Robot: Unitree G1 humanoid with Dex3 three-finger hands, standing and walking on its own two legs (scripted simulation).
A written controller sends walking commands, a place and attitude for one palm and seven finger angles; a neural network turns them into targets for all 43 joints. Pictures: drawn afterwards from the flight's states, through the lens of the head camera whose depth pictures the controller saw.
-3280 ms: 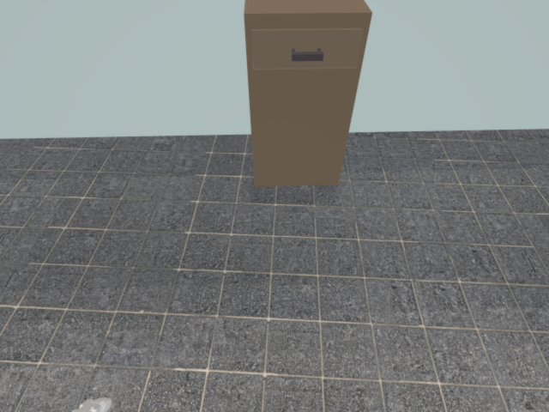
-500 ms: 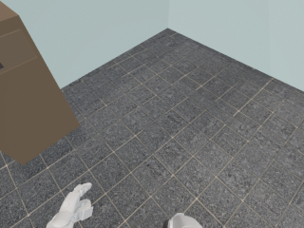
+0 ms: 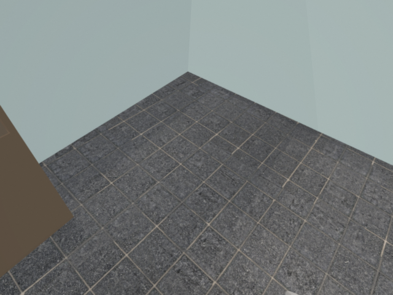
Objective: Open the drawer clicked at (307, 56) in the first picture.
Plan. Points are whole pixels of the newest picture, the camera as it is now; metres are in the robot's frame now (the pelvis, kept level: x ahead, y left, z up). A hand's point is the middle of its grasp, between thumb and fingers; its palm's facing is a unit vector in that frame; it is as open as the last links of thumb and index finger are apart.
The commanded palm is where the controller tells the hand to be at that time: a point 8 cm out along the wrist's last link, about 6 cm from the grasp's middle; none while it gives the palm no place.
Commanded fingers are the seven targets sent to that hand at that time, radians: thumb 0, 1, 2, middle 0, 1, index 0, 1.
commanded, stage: walk to a spot facing it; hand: left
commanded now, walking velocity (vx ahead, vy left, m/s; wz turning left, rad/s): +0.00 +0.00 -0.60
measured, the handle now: out of the picture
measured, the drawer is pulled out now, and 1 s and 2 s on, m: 0.00 0.00 0.00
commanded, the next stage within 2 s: turn to face it in 0.16 s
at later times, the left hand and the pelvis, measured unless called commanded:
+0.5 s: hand (166, 236) +0.29 +0.10 -0.16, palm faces -0.20 -0.96 -0.21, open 7.3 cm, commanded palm none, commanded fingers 0.00 0.90 0.90 -0.20 -0.30 -0.20 -0.30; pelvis +0.12 -0.04 -0.01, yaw -8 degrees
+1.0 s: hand (100, 288) +0.16 +0.23 -0.17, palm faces +0.19 -0.95 -0.24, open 7.4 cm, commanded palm none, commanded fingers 0.00 0.90 0.90 -0.20 -0.30 -0.20 -0.30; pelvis +0.13 +0.01 +0.01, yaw +7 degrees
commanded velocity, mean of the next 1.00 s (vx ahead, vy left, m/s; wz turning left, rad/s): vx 0.00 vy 0.00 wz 0.32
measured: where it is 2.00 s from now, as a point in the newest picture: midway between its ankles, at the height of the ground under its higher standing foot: outside the picture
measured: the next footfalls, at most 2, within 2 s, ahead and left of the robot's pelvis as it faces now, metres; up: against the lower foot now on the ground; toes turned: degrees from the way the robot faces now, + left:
right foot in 0.36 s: +0.21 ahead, -0.15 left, +0.00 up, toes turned -19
left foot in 0.74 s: +0.20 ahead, +0.09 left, +0.00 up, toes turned +10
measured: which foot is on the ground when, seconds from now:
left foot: down 0.00-0.36, up 0.38-0.72, down 0.74-1.00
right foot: up 0.00-0.34, down 0.36-0.74, up 0.76-1.00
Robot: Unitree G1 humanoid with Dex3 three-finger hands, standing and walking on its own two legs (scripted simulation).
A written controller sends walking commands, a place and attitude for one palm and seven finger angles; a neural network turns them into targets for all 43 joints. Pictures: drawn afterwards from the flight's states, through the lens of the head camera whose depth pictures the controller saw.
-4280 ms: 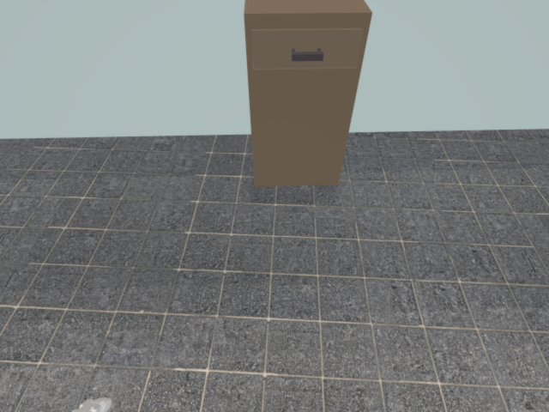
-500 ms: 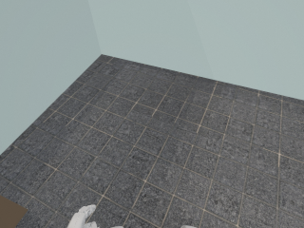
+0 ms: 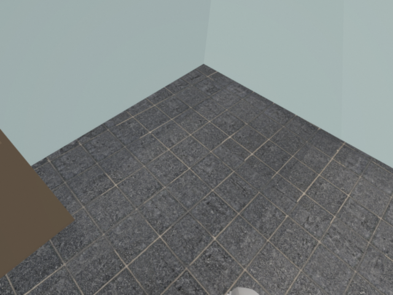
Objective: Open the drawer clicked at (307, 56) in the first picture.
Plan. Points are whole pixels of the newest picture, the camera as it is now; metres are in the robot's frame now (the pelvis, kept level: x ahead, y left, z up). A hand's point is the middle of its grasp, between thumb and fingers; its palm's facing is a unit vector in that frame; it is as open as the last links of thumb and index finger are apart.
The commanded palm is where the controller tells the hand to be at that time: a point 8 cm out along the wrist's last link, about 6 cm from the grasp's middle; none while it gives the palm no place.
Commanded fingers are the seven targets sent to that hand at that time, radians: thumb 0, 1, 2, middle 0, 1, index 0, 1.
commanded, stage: turn to face it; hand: left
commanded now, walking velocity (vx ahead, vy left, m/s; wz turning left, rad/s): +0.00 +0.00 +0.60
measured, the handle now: out of the picture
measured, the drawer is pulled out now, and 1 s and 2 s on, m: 0.00 0.00 0.00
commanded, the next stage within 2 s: take the last steps up to it in 1.26 s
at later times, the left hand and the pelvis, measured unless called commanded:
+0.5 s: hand out of the picture +0.00 +0.14 -0.15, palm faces +0.33 -0.90 -0.28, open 7.4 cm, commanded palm none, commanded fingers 0.00 0.90 0.90 -0.20 -0.30 -0.20 -0.30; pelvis -0.02 -0.07 +0.00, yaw +19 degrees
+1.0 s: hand out of the picture -0.09 +0.20 -0.16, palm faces +0.60 -0.75 -0.27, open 7.4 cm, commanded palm none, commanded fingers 0.00 0.90 0.90 -0.20 -0.30 -0.20 -0.30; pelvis -0.02 -0.03 +0.00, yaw +36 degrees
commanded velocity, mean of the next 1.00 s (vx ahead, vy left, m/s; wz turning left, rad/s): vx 0.00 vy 0.00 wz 0.56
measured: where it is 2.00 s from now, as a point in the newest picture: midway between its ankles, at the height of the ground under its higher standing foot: outside the picture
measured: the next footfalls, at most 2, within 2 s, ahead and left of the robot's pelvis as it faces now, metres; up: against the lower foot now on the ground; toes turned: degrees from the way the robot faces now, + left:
right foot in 0.30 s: +0.03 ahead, -0.17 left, +0.00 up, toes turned +10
left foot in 0.72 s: -0.06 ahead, +0.07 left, +0.00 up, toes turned +35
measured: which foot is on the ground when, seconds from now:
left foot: down 0.00-0.30, up 0.32-0.70, down 0.72-1.00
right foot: up 0.00-0.28, down 0.30-0.74, up 0.76-1.00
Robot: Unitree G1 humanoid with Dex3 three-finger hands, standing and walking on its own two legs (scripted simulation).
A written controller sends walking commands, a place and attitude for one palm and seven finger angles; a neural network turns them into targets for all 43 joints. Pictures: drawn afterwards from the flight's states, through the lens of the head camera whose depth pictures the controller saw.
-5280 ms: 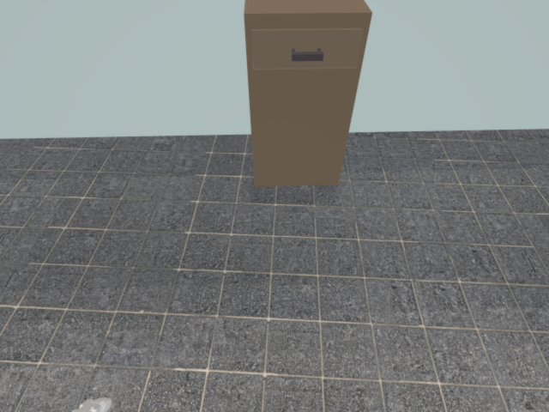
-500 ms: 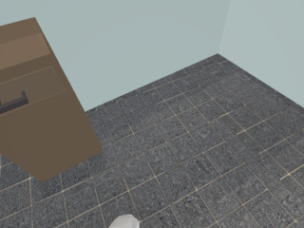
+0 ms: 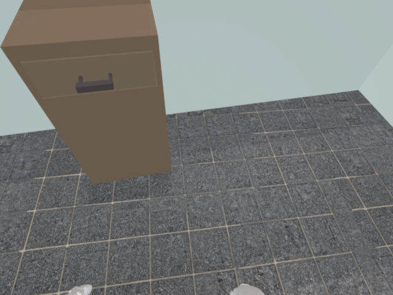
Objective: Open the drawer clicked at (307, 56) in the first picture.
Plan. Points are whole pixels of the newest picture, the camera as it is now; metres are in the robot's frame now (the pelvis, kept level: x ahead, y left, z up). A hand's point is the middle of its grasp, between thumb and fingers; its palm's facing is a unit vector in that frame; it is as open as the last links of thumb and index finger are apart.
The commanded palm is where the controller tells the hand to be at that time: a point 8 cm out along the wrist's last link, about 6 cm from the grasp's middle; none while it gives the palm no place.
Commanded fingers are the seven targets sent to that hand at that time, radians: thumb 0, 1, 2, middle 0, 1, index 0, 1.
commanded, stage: turn to face it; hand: left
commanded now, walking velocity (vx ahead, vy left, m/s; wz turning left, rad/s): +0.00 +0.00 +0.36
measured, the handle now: (95, 81) +0.73 +0.39 -0.05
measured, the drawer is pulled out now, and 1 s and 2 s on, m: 0.00 0.00 0.00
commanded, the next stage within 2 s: take the last steps up to it in 0.26 s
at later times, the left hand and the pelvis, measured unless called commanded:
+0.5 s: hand out of the picture -0.01 +0.17 -0.16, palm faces +0.24 -0.94 -0.23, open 7.4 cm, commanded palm none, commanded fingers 0.00 0.90 0.90 -0.20 -0.30 -0.20 -0.30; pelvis +0.01 -0.02 +0.00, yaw +11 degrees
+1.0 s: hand (103, 291) +0.14 +0.22 -0.18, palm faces +0.20 -0.97 -0.15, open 7.4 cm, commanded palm none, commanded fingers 0.00 0.90 0.90 -0.20 -0.30 -0.20 -0.30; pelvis +0.11 +0.04 +0.00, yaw +12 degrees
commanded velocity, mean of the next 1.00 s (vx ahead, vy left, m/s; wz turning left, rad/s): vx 0.19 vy -0.02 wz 0.11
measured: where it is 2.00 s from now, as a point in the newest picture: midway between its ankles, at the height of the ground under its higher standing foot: (193, 276)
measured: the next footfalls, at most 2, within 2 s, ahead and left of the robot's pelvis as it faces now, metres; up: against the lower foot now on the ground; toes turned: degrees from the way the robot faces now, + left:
right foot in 0.14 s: +0.06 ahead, -0.14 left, +0.00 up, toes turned +0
left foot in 0.58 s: +0.01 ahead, +0.11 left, +0.00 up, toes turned +18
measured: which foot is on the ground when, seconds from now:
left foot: down 0.00-0.14, up 0.16-0.56, down 0.58-1.00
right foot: up 0.00-0.12, down 0.14-0.58, up 0.60-1.00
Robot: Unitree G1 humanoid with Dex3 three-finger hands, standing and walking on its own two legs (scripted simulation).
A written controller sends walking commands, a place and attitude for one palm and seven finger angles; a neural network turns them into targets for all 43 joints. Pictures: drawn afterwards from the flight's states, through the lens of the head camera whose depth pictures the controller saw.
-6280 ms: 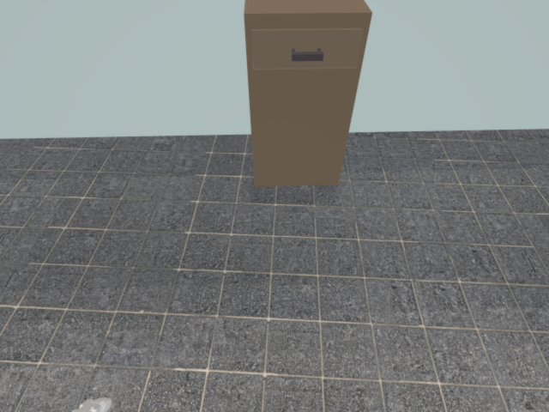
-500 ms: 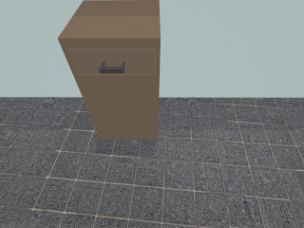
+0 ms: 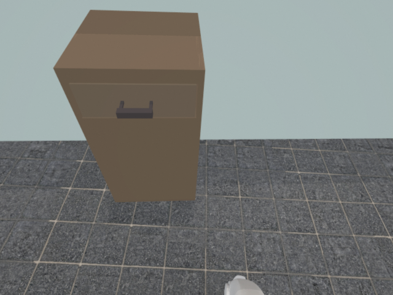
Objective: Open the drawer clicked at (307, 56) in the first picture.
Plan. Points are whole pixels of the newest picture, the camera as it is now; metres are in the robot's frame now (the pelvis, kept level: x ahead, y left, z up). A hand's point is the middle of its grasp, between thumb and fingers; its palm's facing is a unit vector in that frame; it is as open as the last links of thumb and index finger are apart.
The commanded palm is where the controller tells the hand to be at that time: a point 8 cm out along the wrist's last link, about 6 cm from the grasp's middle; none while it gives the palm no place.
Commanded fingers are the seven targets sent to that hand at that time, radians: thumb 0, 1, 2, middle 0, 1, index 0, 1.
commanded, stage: take the last steps up to it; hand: left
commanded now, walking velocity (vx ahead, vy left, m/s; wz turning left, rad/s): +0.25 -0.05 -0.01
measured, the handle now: (135, 108) +0.67 +0.21 -0.05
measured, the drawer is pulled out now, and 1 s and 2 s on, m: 0.00 0.00 0.00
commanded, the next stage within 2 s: come to a stop and stand still in 0.24 s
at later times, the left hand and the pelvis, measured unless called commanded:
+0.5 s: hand (136, 283) +0.18 +0.15 -0.18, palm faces +0.07 -0.98 -0.19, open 7.3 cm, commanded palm none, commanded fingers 0.00 0.90 0.90 -0.20 -0.30 -0.20 -0.30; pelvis +0.17 -0.03 +0.00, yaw +0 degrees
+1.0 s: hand (151, 285) +0.18 +0.11 -0.16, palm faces +0.02 -0.96 -0.30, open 7.4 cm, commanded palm none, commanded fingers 0.00 0.90 0.90 -0.20 -0.30 -0.20 -0.30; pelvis +0.13 -0.09 +0.00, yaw -1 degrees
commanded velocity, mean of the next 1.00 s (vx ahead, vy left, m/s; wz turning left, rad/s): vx -0.05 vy -0.02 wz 0.01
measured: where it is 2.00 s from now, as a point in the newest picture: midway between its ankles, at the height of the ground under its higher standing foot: outside the picture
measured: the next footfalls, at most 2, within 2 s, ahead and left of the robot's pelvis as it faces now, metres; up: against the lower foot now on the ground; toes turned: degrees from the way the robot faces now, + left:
right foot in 0.12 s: +0.19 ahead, -0.13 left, +0.00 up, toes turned -8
left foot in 0.50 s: +0.26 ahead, +0.09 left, +0.00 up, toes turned +5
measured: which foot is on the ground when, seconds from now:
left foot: down 0.00-0.14, up 0.16-0.48, down 0.50-0.88, up 0.90-1.00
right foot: up 0.00-0.10, down 0.12-0.56, up 0.58-0.86, down 0.88-1.00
